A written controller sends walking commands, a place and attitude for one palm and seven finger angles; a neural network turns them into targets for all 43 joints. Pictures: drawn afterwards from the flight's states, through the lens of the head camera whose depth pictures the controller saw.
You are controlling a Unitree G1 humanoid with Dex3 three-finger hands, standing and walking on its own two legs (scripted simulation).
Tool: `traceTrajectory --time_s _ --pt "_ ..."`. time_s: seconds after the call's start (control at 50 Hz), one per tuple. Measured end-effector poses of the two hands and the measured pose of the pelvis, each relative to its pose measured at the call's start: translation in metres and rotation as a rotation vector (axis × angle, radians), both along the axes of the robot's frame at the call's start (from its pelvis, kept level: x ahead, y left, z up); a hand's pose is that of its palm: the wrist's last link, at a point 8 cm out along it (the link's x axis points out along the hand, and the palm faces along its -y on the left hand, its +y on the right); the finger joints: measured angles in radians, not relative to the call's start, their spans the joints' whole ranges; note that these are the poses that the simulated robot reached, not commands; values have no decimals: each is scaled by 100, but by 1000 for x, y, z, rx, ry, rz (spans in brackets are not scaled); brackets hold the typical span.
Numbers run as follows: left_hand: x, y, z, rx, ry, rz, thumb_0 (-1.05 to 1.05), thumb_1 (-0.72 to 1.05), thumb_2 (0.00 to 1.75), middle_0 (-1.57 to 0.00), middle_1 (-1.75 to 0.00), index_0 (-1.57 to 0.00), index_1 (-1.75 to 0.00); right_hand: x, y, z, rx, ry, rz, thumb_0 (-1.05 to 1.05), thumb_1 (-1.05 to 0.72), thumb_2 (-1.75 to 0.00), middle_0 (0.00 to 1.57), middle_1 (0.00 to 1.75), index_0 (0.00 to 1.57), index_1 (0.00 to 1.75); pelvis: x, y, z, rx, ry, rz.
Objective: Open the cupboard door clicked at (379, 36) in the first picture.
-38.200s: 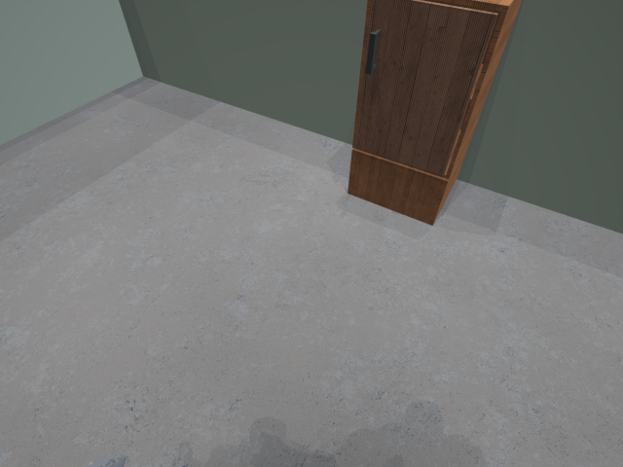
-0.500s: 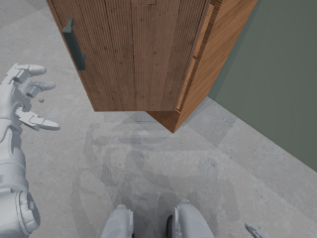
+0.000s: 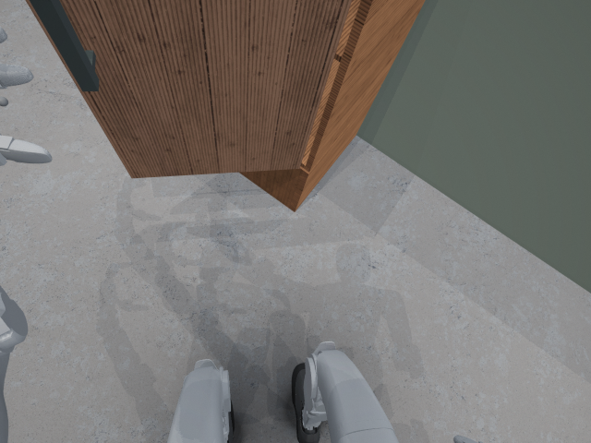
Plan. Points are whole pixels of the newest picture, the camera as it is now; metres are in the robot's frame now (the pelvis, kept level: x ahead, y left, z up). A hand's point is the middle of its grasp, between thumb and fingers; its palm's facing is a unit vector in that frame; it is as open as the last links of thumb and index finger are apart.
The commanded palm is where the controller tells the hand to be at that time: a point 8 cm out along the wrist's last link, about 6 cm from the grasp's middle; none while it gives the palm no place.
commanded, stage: move the hooked fingers beside the handle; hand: left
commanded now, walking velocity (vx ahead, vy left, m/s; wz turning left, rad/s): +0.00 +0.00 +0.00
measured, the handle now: (70, 32) +0.62 +0.24 +0.06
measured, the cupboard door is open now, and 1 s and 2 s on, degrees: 44 44 44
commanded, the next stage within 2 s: slide the fingers in behind the handle in 1.04 s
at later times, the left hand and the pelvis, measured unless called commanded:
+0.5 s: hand (7, 72) +0.56 +0.30 +0.06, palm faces +0.06 -1.00 -0.02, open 13.9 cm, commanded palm +0.55 +0.32 +0.06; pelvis +0.01 +0.01 -0.01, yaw -2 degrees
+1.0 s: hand (9, 70) +0.56 +0.30 +0.06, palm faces +0.06 -1.00 -0.03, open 14.0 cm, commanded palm +0.55 +0.32 +0.06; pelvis +0.02 +0.01 +0.00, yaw -1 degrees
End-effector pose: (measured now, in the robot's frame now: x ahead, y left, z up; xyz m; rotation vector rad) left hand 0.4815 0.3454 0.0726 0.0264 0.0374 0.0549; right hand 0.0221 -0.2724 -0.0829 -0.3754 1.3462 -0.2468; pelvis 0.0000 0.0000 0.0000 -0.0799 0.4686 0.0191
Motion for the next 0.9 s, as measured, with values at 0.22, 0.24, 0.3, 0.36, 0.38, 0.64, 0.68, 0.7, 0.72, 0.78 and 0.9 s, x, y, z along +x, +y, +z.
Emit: traceTrajectory --time_s 0.22,0.24,0.3,0.36,0.38,0.64,0.68,0.7,0.72,0.78,0.9 --pt "38 -4 1 -3 15 3 -1 -49 30 -30 -120 -30 -120 -25 12 0 4 86 -48 0 -90 -90 21 30 21 30 1 4 -4 -15 40 -5" --pt "41 -3 2 0 15 5 -1 -49 30 -30 -120 -30 -120 -27 13 0 3 91 -52 0 -90 -90 21 30 21 30 2 5 -5 -17 44 -5" --pt "50 -1 4 3 6 10 -1 -49 30 -30 -120 -30 -120 -33 16 0 4 112 -65 0 -90 -90 21 30 21 30 2 6 -6 -22 56 -8" --pt "55 2 3 8 6 4 -1 -49 30 -30 -120 -30 -120 -38 20 0 10 134 -81 0 -90 -90 21 30 21 30 4 7 -7 -24 66 -13" --pt "55 3 1 7 12 2 -1 -49 30 -30 -120 -30 -120 -39 21 1 13 141 -85 0 -90 -90 21 30 21 30 5 7 -7 -24 68 -16" --pt "48 14 -11 -4 8 2 -1 -49 30 -30 -120 -30 -120 -27 26 7 20 179 -81 0 -90 -90 21 30 21 30 14 12 -1 -36 72 -6" --pt "48 12 -11 -11 17 -4 -1 -49 30 -30 -120 -30 -120 -22 26 9 18 171 -73 0 -90 -90 21 30 21 30 16 12 1 -38 68 -1" --pt "48 11 -11 -13 22 -6 -1 -49 30 -30 -120 -30 -120 -20 25 10 16 165 -70 0 -90 -90 21 30 21 30 16 12 2 -38 66 0" --pt "48 9 -11 -14 27 -7 -1 -49 30 -30 -120 -30 -120 -17 25 11 15 157 -67 0 -90 -90 21 30 21 30 17 12 3 -38 64 1" --pt "48 6 -10 -19 29 -2 -1 -49 30 -30 -120 -30 -120 -9 23 12 11 131 -60 0 -90 -90 21 30 21 30 19 12 5 -37 57 1" --pt "50 5 -9 -4 33 10 -1 -49 30 -30 -120 -30 -120 -2 21 12 8 96 -53 0 -90 -90 21 30 21 30 19 11 4 -35 49 -3"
